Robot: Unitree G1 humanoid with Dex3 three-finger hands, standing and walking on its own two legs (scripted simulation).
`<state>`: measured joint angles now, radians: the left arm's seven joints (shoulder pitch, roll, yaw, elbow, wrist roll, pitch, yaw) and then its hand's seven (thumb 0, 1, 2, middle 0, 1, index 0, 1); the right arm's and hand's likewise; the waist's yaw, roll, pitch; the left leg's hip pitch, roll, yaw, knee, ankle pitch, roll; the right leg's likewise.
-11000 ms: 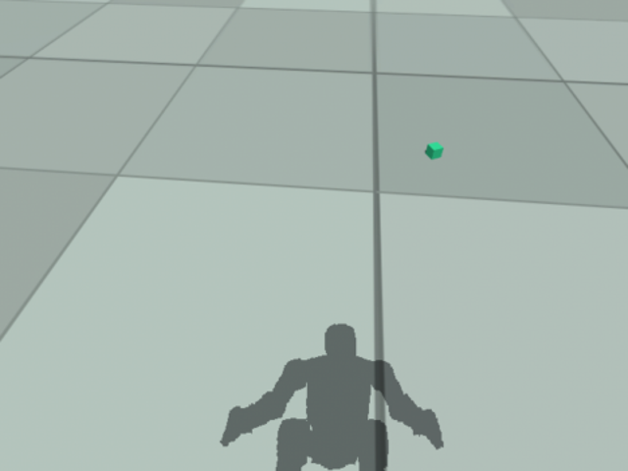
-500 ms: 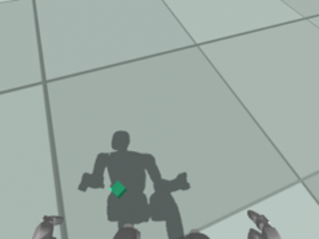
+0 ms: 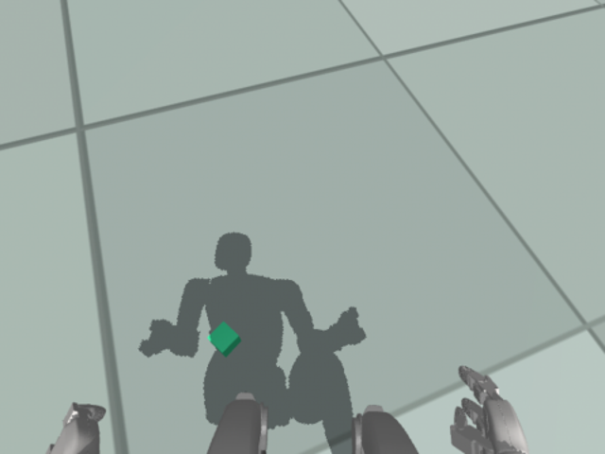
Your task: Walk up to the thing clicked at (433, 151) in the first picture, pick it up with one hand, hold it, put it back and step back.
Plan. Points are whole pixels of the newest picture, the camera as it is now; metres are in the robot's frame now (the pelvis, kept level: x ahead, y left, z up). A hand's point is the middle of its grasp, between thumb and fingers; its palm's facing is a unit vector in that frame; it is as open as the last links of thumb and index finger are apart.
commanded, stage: rise first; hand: left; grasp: from above
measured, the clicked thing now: (224, 339) +0.41 +0.23 -0.62
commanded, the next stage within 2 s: approach in 1.68 s
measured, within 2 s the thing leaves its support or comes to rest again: neither
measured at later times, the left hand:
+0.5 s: hand (162, 382) +0.27 +0.29 -0.36, palm faces -0.19 -0.29 -0.94, open 13.6 cm
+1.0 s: hand (185, 363) +0.32 +0.28 -0.44, palm faces -0.21 -0.38 -0.90, open 12.8 cm
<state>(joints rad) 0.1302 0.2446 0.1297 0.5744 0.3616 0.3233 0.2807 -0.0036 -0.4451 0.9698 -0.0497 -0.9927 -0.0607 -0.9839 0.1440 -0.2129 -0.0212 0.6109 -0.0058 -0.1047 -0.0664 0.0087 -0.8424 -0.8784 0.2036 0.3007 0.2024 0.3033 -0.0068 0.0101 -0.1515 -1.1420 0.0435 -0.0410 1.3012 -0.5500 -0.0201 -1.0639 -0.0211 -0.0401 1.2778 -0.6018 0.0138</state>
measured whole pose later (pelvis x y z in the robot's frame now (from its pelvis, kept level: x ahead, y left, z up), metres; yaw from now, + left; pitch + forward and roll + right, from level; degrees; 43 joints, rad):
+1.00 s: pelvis -0.09 +0.00 -0.28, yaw -6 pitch +33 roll -5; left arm -0.93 0.52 0.32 1.59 0.67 0.34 0.65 0.00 -0.33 0.86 -0.31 -0.79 -0.30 -0.82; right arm 0.12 -0.29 0.01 0.91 -0.14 -0.27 0.19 0.01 -0.90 -0.90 0.20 0.30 0.20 0.30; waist -0.17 0.03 -0.13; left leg -2.23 0.06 -0.12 2.25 -0.60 -0.02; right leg -2.14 0.03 -0.04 2.23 -0.66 0.03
